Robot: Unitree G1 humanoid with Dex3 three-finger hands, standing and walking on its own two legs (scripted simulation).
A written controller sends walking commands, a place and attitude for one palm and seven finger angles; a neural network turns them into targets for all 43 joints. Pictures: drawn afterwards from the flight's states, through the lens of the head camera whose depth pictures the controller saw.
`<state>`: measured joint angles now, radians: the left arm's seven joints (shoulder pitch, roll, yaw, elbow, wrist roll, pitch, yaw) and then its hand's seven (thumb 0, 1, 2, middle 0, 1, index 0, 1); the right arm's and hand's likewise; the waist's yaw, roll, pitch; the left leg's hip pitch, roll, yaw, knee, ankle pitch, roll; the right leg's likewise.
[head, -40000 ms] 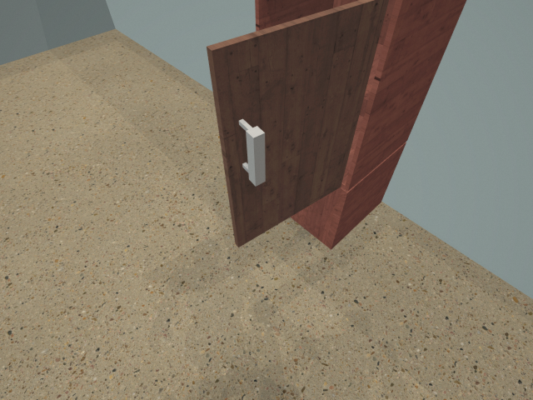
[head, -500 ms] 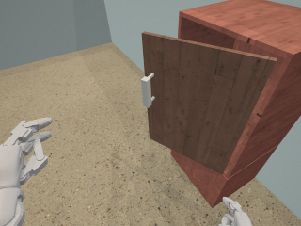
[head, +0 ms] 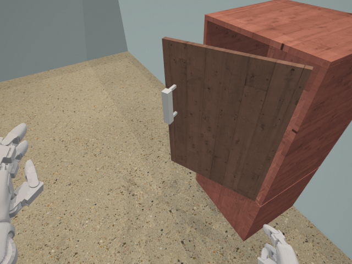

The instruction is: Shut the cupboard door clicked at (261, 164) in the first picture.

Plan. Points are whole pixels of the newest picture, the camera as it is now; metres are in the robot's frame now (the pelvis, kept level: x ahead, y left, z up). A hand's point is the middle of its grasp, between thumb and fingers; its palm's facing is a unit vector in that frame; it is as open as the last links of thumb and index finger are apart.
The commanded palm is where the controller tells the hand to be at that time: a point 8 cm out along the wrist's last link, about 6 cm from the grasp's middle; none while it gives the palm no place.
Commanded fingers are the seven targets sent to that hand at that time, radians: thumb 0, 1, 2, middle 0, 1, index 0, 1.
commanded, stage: step back with the hand held close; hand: left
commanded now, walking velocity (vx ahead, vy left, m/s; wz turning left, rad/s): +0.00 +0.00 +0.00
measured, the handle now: (171, 104) +0.64 +0.10 +0.03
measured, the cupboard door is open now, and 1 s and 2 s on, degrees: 27 27 27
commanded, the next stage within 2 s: stop stepping back and stand still in 1.76 s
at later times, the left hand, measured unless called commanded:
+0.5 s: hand (27, 193) +0.18 +0.28 +0.16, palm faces +0.40 -0.78 -0.49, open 7.4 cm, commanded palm +0.11 +0.32 +0.17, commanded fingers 0.00 0.90 0.90 -0.20 -0.30 -0.20 -0.30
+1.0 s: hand (1, 226) +0.12 +0.28 +0.17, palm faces +0.50 -0.73 -0.47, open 7.4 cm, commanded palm +0.05 +0.31 +0.17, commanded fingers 0.00 0.90 0.90 -0.20 -0.30 -0.20 -0.30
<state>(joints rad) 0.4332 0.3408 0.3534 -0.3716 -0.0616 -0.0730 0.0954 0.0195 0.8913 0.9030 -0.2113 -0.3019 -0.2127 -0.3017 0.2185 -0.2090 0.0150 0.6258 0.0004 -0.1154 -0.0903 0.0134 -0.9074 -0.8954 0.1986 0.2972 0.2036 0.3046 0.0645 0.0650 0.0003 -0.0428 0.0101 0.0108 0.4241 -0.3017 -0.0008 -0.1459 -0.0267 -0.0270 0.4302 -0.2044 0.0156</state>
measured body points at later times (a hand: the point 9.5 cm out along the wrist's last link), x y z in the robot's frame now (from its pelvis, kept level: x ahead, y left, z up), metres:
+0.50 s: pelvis -0.04 +0.02 -0.01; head -0.03 +0.02 +0.44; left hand +0.15 +0.32 +0.19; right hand +0.13 -0.23 -0.08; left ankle -0.04 +0.12 -0.74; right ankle +0.02 -0.13 -0.74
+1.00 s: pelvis -0.08 +0.01 -0.03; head -0.08 +0.02 +0.42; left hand +0.08 +0.32 +0.19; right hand +0.07 -0.24 -0.10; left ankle -0.04 +0.12 -0.74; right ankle +0.02 -0.13 -0.74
